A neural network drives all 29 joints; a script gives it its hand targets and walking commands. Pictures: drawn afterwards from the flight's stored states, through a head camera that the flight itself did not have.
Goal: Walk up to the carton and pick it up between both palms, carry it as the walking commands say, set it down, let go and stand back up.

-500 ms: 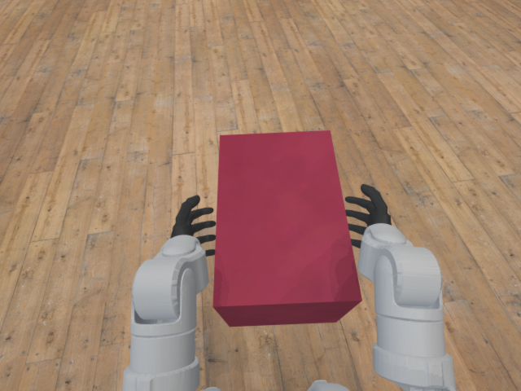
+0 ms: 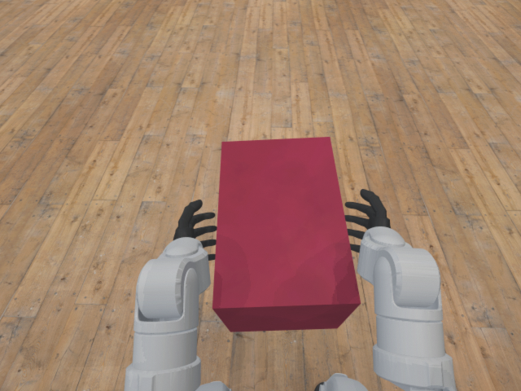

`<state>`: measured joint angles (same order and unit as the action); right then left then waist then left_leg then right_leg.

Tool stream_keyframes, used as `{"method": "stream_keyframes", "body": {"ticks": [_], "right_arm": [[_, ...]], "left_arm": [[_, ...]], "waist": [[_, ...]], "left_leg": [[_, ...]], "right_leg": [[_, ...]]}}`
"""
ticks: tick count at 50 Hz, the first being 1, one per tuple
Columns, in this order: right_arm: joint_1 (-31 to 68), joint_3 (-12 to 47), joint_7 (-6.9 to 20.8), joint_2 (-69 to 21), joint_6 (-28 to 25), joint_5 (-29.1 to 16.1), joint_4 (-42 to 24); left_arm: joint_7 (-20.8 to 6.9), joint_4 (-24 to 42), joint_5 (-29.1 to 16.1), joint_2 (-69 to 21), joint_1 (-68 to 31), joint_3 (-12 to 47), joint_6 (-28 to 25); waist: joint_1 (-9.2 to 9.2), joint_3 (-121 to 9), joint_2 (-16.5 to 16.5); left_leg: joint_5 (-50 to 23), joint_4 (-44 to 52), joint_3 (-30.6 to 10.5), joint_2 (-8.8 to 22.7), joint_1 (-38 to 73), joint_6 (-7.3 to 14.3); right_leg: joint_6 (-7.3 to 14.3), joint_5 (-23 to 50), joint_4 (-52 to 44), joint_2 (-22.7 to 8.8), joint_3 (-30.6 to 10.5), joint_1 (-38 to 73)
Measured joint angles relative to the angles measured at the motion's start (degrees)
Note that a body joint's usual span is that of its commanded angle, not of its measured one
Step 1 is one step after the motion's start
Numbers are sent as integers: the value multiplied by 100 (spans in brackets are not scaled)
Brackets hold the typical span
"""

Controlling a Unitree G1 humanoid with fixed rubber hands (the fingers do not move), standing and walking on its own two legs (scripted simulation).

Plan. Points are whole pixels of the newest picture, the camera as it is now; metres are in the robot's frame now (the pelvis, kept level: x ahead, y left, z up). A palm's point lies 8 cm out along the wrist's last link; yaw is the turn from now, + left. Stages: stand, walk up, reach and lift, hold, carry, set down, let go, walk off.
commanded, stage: carry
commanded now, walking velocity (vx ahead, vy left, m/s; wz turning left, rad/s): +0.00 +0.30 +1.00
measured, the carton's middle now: (279, 235) +0.36 -0.01 +0.01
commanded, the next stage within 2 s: none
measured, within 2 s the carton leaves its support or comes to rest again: neither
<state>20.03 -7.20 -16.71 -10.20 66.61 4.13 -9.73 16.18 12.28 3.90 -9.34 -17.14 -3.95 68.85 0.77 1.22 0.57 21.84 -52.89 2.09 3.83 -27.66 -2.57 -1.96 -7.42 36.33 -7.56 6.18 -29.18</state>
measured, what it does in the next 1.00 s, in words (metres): steps to the left, turning left: left foot, then right foot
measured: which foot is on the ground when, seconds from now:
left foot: up 0.00-0.02, down 0.04-0.42, up 0.44-0.62, down 0.64-0.92, up 0.94-1.00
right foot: down 0.00-0.06, up 0.08-0.42, down 0.44-0.64, up 0.66-0.88, down 0.90-1.00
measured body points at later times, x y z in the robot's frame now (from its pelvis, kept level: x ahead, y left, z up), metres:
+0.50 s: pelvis -0.09 +0.14 +0.00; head -0.01 +0.15 +0.44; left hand +0.17 +0.37 +0.06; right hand +0.26 +0.11 +0.05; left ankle -0.08 +0.18 -0.66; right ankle -0.05 -0.01 -0.71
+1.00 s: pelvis -0.15 +0.26 -0.01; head -0.06 +0.29 +0.43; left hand -0.01 +0.58 +0.05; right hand +0.18 +0.39 +0.03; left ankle -0.20 +0.33 -0.66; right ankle -0.11 +0.18 -0.71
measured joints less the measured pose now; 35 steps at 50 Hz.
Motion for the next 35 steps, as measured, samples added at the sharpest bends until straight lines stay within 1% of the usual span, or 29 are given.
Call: {"method": "stream_keyframes", "body": {"ticks": [2, 3, 4, 5, 6, 8, 10, 16, 18, 19, 20, 21, 22, 23, 24, 25, 26, 27, 28, 29, 30, 31, 32, 33, 34, 35], "right_arm": [[0, 0, 11, 0, 1, -1, -16], [-1, 16, 42, -3, -21, -4, 19], [-2, 51, 85, -5, -27, -5, 68], [-1, 95, 122, -3, -28, -5, 121], [-1, 122, 141, -2, -30, -3, 154], [0, 125, 167, -5, -31, -1, 126], [0, 125, 219, -7, -33, -2, -28], [5, 90, 174, -6, -135, 2, -654], [3, 88, 144, -7, -178, 1, -709], [3, 87, 131, -7, -180, 1, -712], [2, 76, 112, -7, -180, 2, -711], [1, 58, 84, -8, -179, 3, -711], [-6, 58, 68, -1, -173, 1, -718], [-24, 50, 65, 8, -176, 1, -728], [-73, 42, 65, 21, -175, 0, -722], [-101, 42, 68, 31, -172, 0, -667], [-111, 40, 66, 37, -168, 0, -593], [-117, 37, 63, 42, -153, 0, -552], [-117, 26, 62, 42, -146, 1, -550], [-116, 8, 60, 42, -144, 1, -582], [-116, -11, 52, 41, -143, 2, -636], [-116, -25, 49, 40, -143, 1, -695], [-107, -26, 61, 37, -148, -1, -737], [-105, -8, 91, 31, -187, -4, -737], [-99, 33, 126, 27, -210, -5, -714], [-98, 92, 168, 24, -222, -6, -667]], "left_arm": [[8, 0, 1, -2, -2, 0, -14], [46, -3, 8, -1, -1, -15, -27], [105, -5, 12, 1, 2, -50, -14], [150, -7, 25, 2, 3, -88, 13], [167, -6, 28, 2, 3, -120, 28], [173, 37, 25, 2, 3, -128, 33], [173, 189, -5, 3, 2, -127, 23], [174, 565, -143, -14, -56, 6, -221], [171, 634, -158, -15, -62, 32, -238], [167, 638, -159, -14, -62, 40, -238], [156, 632, -160, -14, -62, 55, -234], [137, 620, -161, -13, -61, 77, -231], [127, 619, -160, -13, -65, 88, -219], [111, 585, -161, -17, -65, 96, -243], [80, 510, -162, -18, -64, 105, -261], [72, 442, -155, -20, -64, 104, -253], [72, 369, -135, -23, -63, 102, -241], [71, 329, -124, -25, -65, 101, -217], [60, 324, -124, -25, -66, 102, -207], [43, 326, -125, -27, -70, 115, -217], [36, 334, -124, -28, -77, 145, -236], [36, 341, -123, -28, -79, 173, -265], [43, 364, -122, -27, -84, 175, -281], [63, 372, -119, -24, -86, 155, -326], [94, 368, -106, -22, -87, 111, -353], [141, 367, -94, -19, -77, 58, -360]], "waist": [[3, -3, 5], [-3, 62, 159], [-11, 162, 252], [-10, 231, 231], [-17, 286, 169], [-56, 414, 93], [-92, 508, 76], [-93, 514, 4], [-95, 510, -47], [-97, 501, -89], [-101, 489, -168], [-104, 475, -253], [-103, 418, -286], [-97, 423, -394], [-96, 418, -481], [-94, 412, -491], [-90, 404, -451], [-81, 369, -380], [-59, 342, -319], [-34, 321, -274], [-17, 306, -238], [-16, 301, -190], [-9, 301, -112], [-6, 359, 40], [-5, 418, 102], [-27, 460, 94]], "left_leg": [[137, 588, -2, 2, 148, 72], [196, 724, 21, -166, 157, 210], [54, 763, -2, -307, 153, 343], [-124, 776, -73, -371, 115, 466], [-252, 789, -151, -409, 68, 560], [-428, 914, -240, -532, 48, 682], [-607, 1120, -244, -685, 43, 775], [-1142, 1619, -240, -1261, -203, 1113], [-1321, 1802, -239, -1452, -228, 1199], [-1421, 1913, -244, -1542, -229, 1217], [-1527, 2026, -267, -1628, -234, 1206], [-1618, 2089, -295, -1728, -265, 1003], [-1413, 1787, -240, -1808, -446, 526], [-733, 1006, -183, -1726, -660, 225], [-134, 12, -167, -1535, -876, 115], [147, -827, -177, -1282, -1013, 87], [195, -1306, -189, -1001, -1045, 74], [133, -1379, -202, -721, -1037, 71], [42, -1199, -210, -438, -1006, 71], [-58, -793, -215, -180, -942, 71], [-72, -227, -223, 27, -833, 72], [-37, 373, -247, 140, -662, 72], [-197, 861, -229, 133, -504, 52], [-335, 864, -173, -69, -513, 47], [-334, 770, -195, -236, -560, 81], [-332, 719, -232, -340, -584, 133]], "right_leg": [[-125, 64, -1, -168, 169, -86], [-148, 78, 29, -346, 167, -113], [-149, -261, 209, -407, 73, -141], [-150, -928, 724, -349, -22, -251], [-150, -1438, 1438, -257, -97, -419], [-150, -1718, 2546, -158, -156, -653], [-150, -1739, 3033, -80, -156, -740], [-149, -1742, 3045, 202, -190, -697], [-149, -1746, 2785, 292, -234, -549], [-149, -1751, 2475, 329, -238, -410], [-149, -1767, 1970, 359, -213, -192], [-118, -1777, 1196, 358, -173, 154], [47, -1577, 492, 276, -147, 436], [77, -1406, 440, 214, -65, 456], [61, -1364, 465, 173, 59, 488], [43, -1362, 464, 118, 165, 539], [1, -1369, 451, 31, 246, 592], [-81, -1375, 447, -95, 319, 600], [-197, -1380, 446, -237, 408, 599], [-326, -1383, 446, -386, 512, 598], [-446, -1386, 451, -538, 613, 597], [-538, -1411, 520, -709, 674, 580], [-559, -1464, 763, -923, 660, 484], [-559, -1600, 1154, -1054, 386, 355], [-560, -2070, 1777, -1003, 92, 185], [-561, -2485, 2380, -860, -100, 16]]}}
